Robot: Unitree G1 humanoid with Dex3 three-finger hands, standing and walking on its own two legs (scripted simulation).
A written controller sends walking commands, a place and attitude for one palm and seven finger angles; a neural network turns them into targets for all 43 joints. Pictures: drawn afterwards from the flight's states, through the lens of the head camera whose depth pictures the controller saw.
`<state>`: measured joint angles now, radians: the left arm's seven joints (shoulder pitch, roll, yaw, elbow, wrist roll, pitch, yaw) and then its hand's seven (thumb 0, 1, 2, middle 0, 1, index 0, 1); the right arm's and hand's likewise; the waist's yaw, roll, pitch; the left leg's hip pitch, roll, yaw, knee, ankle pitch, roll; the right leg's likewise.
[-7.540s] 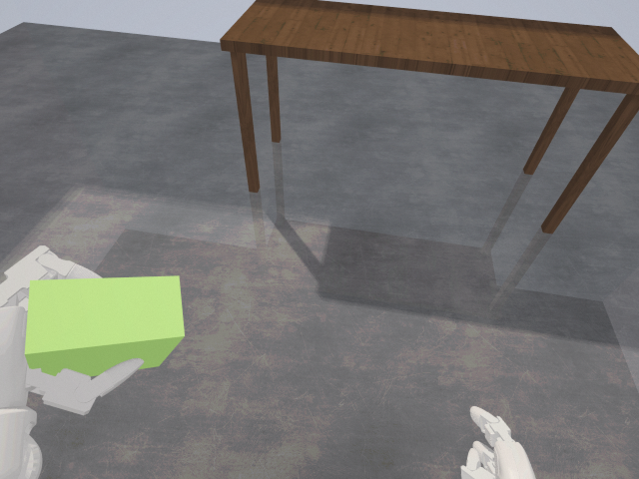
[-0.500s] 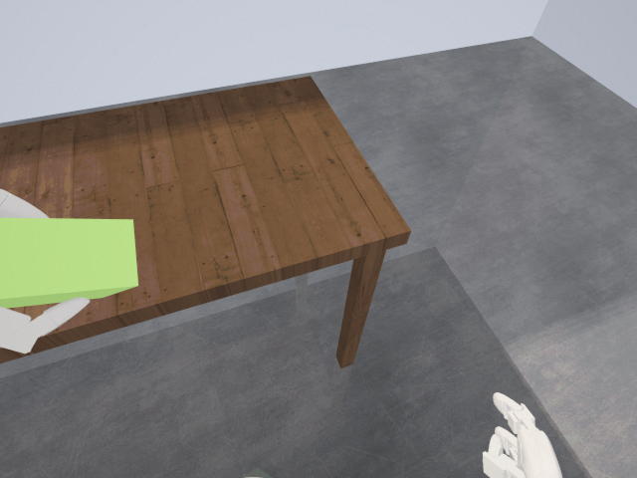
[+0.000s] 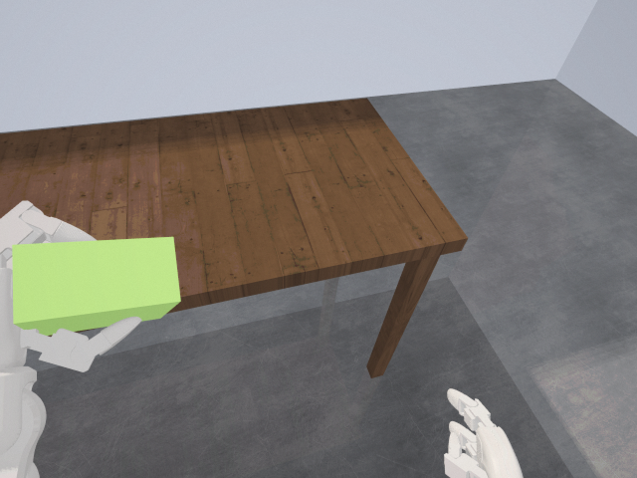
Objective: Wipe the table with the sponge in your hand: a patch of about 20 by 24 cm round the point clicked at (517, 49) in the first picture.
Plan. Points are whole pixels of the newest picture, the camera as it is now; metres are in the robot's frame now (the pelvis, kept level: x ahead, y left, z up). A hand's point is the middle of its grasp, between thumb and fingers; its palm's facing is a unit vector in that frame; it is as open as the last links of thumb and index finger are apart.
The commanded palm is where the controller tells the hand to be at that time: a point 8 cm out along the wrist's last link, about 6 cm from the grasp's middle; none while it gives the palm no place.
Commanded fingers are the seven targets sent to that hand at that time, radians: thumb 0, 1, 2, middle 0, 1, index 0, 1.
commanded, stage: come to a stop and stand still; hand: left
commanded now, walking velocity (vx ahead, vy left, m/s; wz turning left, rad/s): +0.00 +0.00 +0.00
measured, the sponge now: (123, 287) +0.23 +0.23 +0.16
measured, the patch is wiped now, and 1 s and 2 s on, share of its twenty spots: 0.00 0.00 0.00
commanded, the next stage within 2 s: look again from close up in 1.44 s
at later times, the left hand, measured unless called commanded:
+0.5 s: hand (20, 324) +0.19 +0.31 +0.15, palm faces +0.42 -0.86 -0.29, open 10.1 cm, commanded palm +0.13 +0.33 +0.17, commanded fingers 0.00 0.10 1.30 -1.20 -1.60 -1.20 -1.60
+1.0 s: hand out of the picture +0.19 +0.35 +0.16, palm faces +0.31 -0.83 -0.46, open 10.1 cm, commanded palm +0.13 +0.40 +0.17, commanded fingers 0.00 0.10 1.30 -1.20 -1.60 -1.20 -1.60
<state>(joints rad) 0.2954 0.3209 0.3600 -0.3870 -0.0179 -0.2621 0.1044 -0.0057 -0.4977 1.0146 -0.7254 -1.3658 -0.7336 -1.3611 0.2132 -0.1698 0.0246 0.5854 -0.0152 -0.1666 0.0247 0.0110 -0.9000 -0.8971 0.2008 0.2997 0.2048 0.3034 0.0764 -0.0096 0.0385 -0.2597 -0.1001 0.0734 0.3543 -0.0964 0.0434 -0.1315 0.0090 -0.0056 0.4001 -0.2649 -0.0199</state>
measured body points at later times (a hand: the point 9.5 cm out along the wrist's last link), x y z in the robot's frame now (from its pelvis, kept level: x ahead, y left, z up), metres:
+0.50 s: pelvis -0.03 +0.05 -0.01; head -0.03 +0.09 +0.44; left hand +0.16 +0.35 +0.16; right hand +0.15 -0.17 -0.08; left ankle +0.06 +0.05 -0.74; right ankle -0.03 -0.10 -0.71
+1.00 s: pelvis -0.04 +0.12 -0.01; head -0.02 +0.13 +0.44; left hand +0.17 +0.39 +0.19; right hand +0.09 -0.09 -0.11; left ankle -0.02 +0.23 -0.74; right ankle -0.01 +0.03 -0.74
